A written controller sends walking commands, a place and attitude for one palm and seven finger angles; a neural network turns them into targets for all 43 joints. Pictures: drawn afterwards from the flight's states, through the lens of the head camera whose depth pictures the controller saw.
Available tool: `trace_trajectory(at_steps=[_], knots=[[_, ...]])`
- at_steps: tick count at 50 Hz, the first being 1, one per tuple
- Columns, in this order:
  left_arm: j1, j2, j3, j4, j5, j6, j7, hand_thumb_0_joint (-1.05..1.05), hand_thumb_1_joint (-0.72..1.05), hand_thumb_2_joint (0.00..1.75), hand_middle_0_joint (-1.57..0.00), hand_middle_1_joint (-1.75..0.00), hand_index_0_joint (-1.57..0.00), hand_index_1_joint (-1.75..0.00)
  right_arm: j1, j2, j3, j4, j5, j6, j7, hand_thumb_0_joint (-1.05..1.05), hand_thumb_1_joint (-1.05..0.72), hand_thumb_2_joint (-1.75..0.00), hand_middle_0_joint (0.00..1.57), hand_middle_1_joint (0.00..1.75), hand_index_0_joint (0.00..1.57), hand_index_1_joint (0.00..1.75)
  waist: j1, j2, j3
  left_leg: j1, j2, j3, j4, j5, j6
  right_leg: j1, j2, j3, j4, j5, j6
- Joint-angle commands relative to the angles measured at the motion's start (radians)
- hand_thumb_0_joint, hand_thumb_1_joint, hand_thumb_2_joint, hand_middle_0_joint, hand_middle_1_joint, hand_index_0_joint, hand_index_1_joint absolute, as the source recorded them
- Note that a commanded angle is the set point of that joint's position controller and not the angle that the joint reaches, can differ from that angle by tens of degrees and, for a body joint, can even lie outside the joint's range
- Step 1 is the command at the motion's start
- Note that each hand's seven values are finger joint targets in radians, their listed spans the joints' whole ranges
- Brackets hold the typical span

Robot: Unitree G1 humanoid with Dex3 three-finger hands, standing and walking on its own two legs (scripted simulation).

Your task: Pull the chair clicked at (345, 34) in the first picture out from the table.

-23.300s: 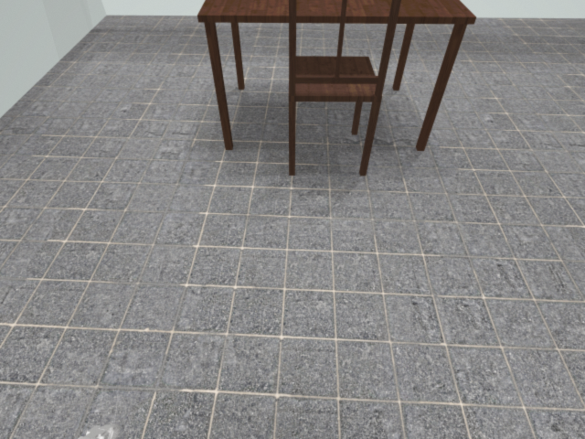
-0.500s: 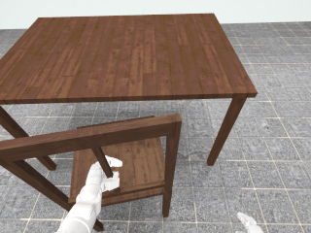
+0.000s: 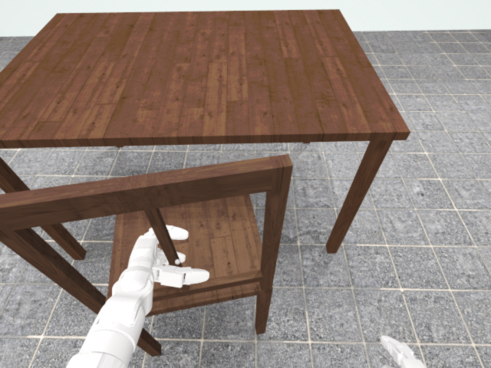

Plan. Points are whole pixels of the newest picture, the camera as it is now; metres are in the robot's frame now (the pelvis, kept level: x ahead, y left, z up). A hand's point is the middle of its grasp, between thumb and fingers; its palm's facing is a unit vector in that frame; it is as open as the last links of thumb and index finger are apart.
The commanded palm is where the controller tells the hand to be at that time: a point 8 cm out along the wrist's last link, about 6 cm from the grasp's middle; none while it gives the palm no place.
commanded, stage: open the thumb and straighten the fingers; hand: left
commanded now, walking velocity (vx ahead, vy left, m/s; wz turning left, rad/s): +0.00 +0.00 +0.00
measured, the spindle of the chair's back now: (171, 254) +0.33 +0.14 -0.04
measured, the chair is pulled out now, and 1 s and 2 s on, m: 0.13 0.13 0.13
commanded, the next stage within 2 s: draw the fingers out of the gap in 0.38 s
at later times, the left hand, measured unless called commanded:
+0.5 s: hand (183, 265) +0.31 +0.12 -0.05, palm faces -0.01 -0.99 -0.16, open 17.4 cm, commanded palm +0.28 +0.17 -0.03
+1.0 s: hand (173, 316) +0.23 +0.13 -0.06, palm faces +0.00 -0.99 -0.16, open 17.5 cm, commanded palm +0.20 +0.18 -0.03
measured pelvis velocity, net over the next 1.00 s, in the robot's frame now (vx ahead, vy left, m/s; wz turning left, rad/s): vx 0.00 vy -0.01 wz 0.03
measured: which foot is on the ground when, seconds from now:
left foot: down 0.00-1.00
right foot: down 0.00-1.00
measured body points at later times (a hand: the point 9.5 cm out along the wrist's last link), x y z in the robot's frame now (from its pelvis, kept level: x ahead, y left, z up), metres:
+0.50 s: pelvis -0.02 +0.00 -0.01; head +0.02 -0.01 +0.44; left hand +0.31 +0.17 -0.03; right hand +0.09 -0.25 -0.13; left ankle +0.00 +0.11 -0.71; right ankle +0.00 -0.10 -0.71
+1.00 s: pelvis +0.00 -0.01 -0.02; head +0.03 -0.02 +0.43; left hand +0.22 +0.18 -0.04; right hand +0.18 -0.24 -0.10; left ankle +0.00 +0.11 -0.71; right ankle +0.00 -0.10 -0.71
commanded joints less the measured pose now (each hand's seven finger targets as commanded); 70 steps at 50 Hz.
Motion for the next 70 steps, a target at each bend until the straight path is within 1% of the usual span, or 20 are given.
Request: trace_trajectory(at_steps=[1,2,7,10,12,14,17,20,23,25,27,30,32,35,40,58,60,68,69,70], knots=[[-0.267,0.077,0.027,-0.177,-0.015,-0.018,-0.002,0.0,-0.55,0.2,-0.27,-0.8,-0.27,-0.8,-0.04,-0.125,-0.036,-0.143,-0.001,-0.051,-0.008,0.0,-0.9,-0.9,0.2,0.3,0.2,0.3,0.0,-0.085,-0.22,0.083,-0.006,-0.021,-0.063,0.239,0.015,0.076,-0.001,0.006,-0.078,0.235,0.016],[-0.316,0.067,0.011,-0.196,-0.014,-0.017,-0.003,0.0,-0.55,0.2,-0.25,-0.73,-0.25,-0.73,-0.041,-0.121,-0.032,-0.144,0.0,-0.054,-0.01,0.0,-0.9,-0.9,0.2,0.3,0.2,0.3,-0.008,-0.047,-0.219,0.086,-0.008,-0.021,-0.062,0.228,0.016,0.066,-0.002,0.009,-0.077,0.223,0.015],[-0.315,0.106,0.052,-0.205,-0.009,-0.022,0.006,0.0,-0.55,0.2,-0.13,-0.36,-0.13,-0.36,-0.027,-0.121,-0.031,-0.144,-0.004,-0.068,-0.016,0.0,-0.9,-0.9,0.2,0.3,0.2,0.3,0.002,-0.077,-0.249,0.07,-0.008,-0.027,-0.053,0.204,0.016,0.066,0.0,0.011,-0.066,0.192,0.015],[-0.321,0.13,0.073,-0.146,0.001,-0.02,-0.001,0.0,-0.55,0.2,-0.05,-0.14,-0.05,-0.14,-0.025,-0.125,-0.027,-0.143,-0.003,-0.062,-0.013,0.0,-0.9,-0.9,0.2,0.3,0.2,0.3,0.0,-0.078,-0.203,0.015,-0.01,-0.027,-0.045,0.137,0.016,0.026,-0.001,0.015,-0.063,0.119,0.014],[-0.409,0.133,0.058,-0.216,0.005,-0.037,0.0,0.0,-0.55,0.2,0.0,0.0,0.0,0.0,-0.025,-0.118,-0.025,-0.15,-0.002,-0.069,-0.016,0.0,-0.9,-0.9,0.2,0.3,0.2,0.3,-0.007,-0.02,-0.251,0.045,-0.012,-0.029,-0.042,0.13,0.016,0.025,-0.002,0.02,-0.06,0.107,0.012],[-0.383,0.096,0.03,-0.239,0.001,-0.045,0.004,0.0,-0.55,0.2,0.0,0.0,0.0,0.0,-0.023,-0.112,-0.026,-0.153,-0.003,-0.08,-0.016,0.0,-0.9,-0.9,0.2,0.3,0.2,0.3,-0.001,0.009,-0.281,0.082,-0.009,-0.034,-0.04,0.169,0.011,0.026,0.0,0.013,-0.049,0.134,0.008],[-0.359,0.043,-0.01,-0.193,-0.013,-0.03,0.01,0.0,-0.55,0.2,0.0,0.0,0.0,0.0,-0.017,-0.116,-0.026,-0.143,-0.001,-0.084,-0.016,0.0,-0.9,-0.9,0.2,0.3,0.2,0.3,-0.015,-0.072,-0.249,0.062,-0.003,-0.045,-0.042,0.154,0.013,0.007,0.004,0.002,-0.051,0.119,0.013],[-0.345,0.09,0.028,-0.183,-0.004,-0.015,0.018,0.0,-0.55,0.2,0.0,0.0,0.0,0.0,-0.016,-0.123,-0.028,-0.141,-0.001,-0.081,-0.016,0.0,-0.9,-0.9,0.2,0.3,0.2,0.3,0.002,-0.049,-0.258,0.046,-0.009,-0.037,-0.045,0.139,0.012,0.023,0.002,0.009,-0.055,0.106,0.011],[-0.385,0.102,0.036,-0.18,0.0,-0.002,0.025,0.0,-0.55,0.2,0.0,0.0,0.0,0.0,-0.019,-0.122,-0.023,-0.143,-0.001,-0.073,-0.017,0.0,-0.9,-0.9,0.2,0.3,0.2,0.3,-0.007,-0.067,-0.232,0.022,-0.013,-0.033,-0.044,0.116,0.018,0.014,0.0,0.014,-0.062,0.092,0.015],[-0.267,0.132,0.088,-0.126,0.003,0.0,0.024,0.0,-0.55,0.2,0.0,0.0,0.0,0.0,-0.013,-0.127,-0.026,-0.151,-0.006,-0.067,-0.014,0.0,-0.9,-0.9,0.2,0.3,0.2,0.3,0.02,-0.096,-0.224,-0.015,-0.014,-0.026,-0.038,0.129,0.016,0.034,-0.002,0.015,-0.055,0.106,0.011],[-0.208,0.093,0.046,-0.236,0.004,-0.018,0.017,0.0,-0.55,0.2,0.0,0.0,0.0,0.0,-0.022,-0.111,-0.028,-0.18,-0.006,-0.07,-0.007,0.0,-0.9,-0.9,0.2,0.3,0.2,0.3,0.032,-0.013,-0.288,0.029,-0.013,-0.013,-0.035,0.181,0.013,0.064,-0.007,0.019,-0.042,0.16,0.007],[-0.111,0.095,0.034,-0.306,0.002,-0.018,0.021,0.0,-0.55,0.2,0.0,0.0,0.0,0.0,-0.021,-0.112,-0.031,-0.196,-0.006,-0.072,-0.005,0.0,-0.9,-0.9,0.2,0.3,0.2,0.3,0.025,-0.06,-0.29,0.034,-0.006,-0.017,-0.026,0.22,0.012,0.08,-0.005,0.014,-0.035,0.202,0.009],[-0.052,0.076,0.013,-0.33,-0.009,-0.004,0.019,0.0,-0.55,0.2,0.0,0.0,0.0,0.0,-0.038,-0.113,-0.026,-0.204,-0.004,-0.073,-0.007,0.0,-0.9,-0.9,0.2,0.3,0.2,0.3,0.019,-0.088,-0.24,0.008,-0.006,-0.014,-0.025,0.193,0.016,0.062,-0.008,0.016,-0.043,0.188,0.015],[0.006,0.1,0.015,-0.445,-0.004,-0.001,0.026,0.0,-0.55,0.2,0.0,0.0,0.0,0.0,-0.054,-0.112,-0.027,-0.223,-0.004,-0.082,-0.016,0.0,-0.9,-0.9,0.2,0.3,0.2,0.3,0.026,-0.031,-0.245,0.025,-0.009,-0.014,-0.019,0.199,0.016,0.066,-0.012,0.02,-0.04,0.187,0.012],[0.119,0.067,-0.049,-0.574,-0.011,0.004,0.023,0.0,-0.55,0.2,0.0,0.0,0.0,0.0,-0.066,-0.108,-0.021,-0.234,-0.005,-0.112,-0.028,0.0,-0.9,-0.9,0.2,0.3,0.2,0.3,0.006,-0.048,-0.233,0.044,-0.007,-0.029,-0.001,0.217,0.018,0.047,-0.013,0.008,-0.031,0.2,0.014],[0.572,0.075,-0.092,-0.857,0.002,0.053,-0.012,0.0,-0.55,0.2,0.0,0.0,0.0,0.0,-0.061,-0.093,0.0,-0.33,-0.013,-0.156,-0.042,0.0,-0.9,-0.9,0.2,0.3,0.2,0.3,0.015,-0.051,-0.17,-0.026,-0.022,-0.049,0.066,0.201,0.02,0.004,-0.023,-0.006,0.014,0.192,0.016],[0.611,0.109,-0.063,-0.883,0.007,0.05,-0.007,0.0,-0.55,0.2,0.0,0.0,0.0,0.0,-0.058,-0.093,-0.003,-0.332,-0.013,-0.16,-0.046,0.0,-0.9,-0.9,0.2,0.3,0.2,0.3,0.02,-0.039,-0.169,-0.034,-0.021,-0.051,0.075,0.209,0.02,-0.003,-0.022,-0.006,0.019,0.192,0.012],[0.725,0.079,-0.119,-0.982,0.019,0.037,-0.004,0.0,-0.55,0.2,0.0,0.0,0.0,0.0,-0.053,-0.086,-0.004,-0.349,-0.013,-0.184,-0.054,0.0,-0.9,-0.9,0.2,0.3,0.2,0.3,0.013,-0.041,-0.155,-0.062,-0.024,-0.065,0.094,0.167,0.022,-0.051,-0.018,-0.018,0.042,0.13,0.013],[0.598,0.01,-0.098,-1.157,-0.09,-0.127,-0.023,0.0,-0.55,0.2,0.0,0.0,0.0,0.0,-0.043,-0.078,-0.006,-0.334,-0.02,-0.221,-0.056,0.0,-0.9,-0.9,0.2,0.3,0.2,0.3,-0.006,-0.09,-0.157,-0.07,-0.026,-0.073,0.141,0.177,0.013,-0.105,-0.005,-0.044,0.071,0.148,0.011],[0.653,0.072,-0.055,-1.098,-0.077,-0.202,-0.031,0.0,-0.55,0.2,0.0,0.0,0.0,0.0,-0.046,-0.078,-0.012,-0.299,-0.024,-0.247,-0.057,0.0,-0.9,-0.9,0.2,0.3,0.2,0.3,0.016,-0.066,-0.175,-0.081,-0.024,-0.066,0.157,0.181,0.011,-0.109,-0.005,-0.032,0.092,0.146,0.003]])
